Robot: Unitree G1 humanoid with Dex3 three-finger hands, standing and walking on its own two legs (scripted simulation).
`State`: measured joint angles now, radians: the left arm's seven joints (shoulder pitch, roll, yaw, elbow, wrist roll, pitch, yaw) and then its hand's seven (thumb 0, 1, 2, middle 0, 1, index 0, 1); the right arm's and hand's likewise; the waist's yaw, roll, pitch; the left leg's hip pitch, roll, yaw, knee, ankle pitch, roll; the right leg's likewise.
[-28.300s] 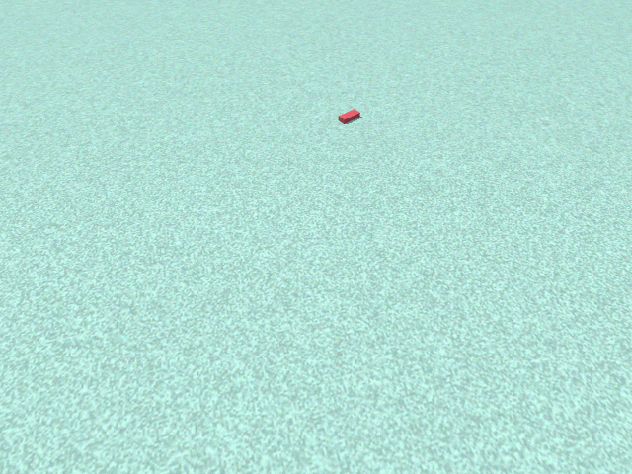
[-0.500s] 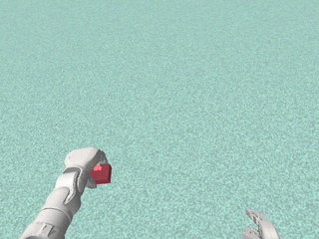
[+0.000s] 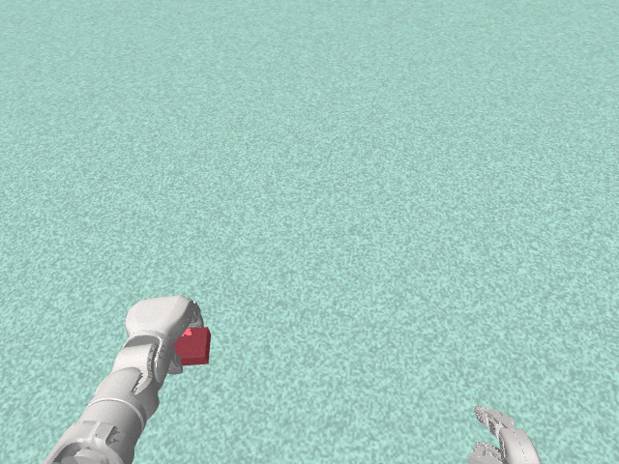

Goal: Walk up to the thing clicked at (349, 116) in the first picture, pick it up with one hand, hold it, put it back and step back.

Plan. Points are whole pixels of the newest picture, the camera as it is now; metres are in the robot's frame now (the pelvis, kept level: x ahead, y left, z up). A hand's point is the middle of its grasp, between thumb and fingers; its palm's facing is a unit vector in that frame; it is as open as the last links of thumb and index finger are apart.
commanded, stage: crouch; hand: left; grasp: from above
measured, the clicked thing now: (169, 347) +0.31 +0.24 -0.12
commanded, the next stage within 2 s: lower in 1.72 s
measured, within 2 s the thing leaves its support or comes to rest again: neither
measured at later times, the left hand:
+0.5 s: hand (207, 357) +0.36 +0.23 -0.33, palm faces -0.42 +0.00 -0.91, open 7.7 cm
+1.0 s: hand (223, 372) +0.38 +0.23 -0.50, palm faces -0.44 -0.05 -0.90, open 7.7 cm
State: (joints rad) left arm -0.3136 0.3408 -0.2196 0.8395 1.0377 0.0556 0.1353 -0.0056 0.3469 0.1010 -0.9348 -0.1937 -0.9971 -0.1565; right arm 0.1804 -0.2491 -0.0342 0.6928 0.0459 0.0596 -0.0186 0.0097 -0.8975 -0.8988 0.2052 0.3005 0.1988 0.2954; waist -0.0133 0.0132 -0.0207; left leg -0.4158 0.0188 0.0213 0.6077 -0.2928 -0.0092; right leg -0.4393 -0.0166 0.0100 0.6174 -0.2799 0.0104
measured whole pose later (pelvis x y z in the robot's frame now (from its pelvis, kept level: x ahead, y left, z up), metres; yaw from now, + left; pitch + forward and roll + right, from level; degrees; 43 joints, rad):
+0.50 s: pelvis -0.06 +0.02 -0.20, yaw +0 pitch +32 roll -2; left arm -0.75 0.40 -0.07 1.26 1.10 0.05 0.38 -0.01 0.32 0.15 -0.94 -0.20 -0.99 -0.18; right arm 0.23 -0.23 -0.06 0.77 -0.04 -0.01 -0.02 0.01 -0.90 -0.90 0.21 0.30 0.20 0.30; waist -0.15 0.05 -0.21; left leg -1.61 0.02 -0.01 1.65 -0.60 0.02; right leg -1.61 -0.02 0.01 1.61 -0.57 0.03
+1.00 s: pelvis -0.07 +0.01 -0.34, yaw -1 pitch +38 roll -4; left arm -0.89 0.52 0.02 1.36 1.16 -0.04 0.42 -0.02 0.31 0.17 -0.94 -0.22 -0.99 -0.19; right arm 0.13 -0.26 -0.02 0.74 -0.11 -0.07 0.07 0.00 -0.90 -0.90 0.21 0.30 0.20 0.30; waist -0.20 0.02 -0.15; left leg -2.08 0.01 -0.07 2.11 -0.69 -0.01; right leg -2.06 -0.02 -0.03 2.06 -0.66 0.02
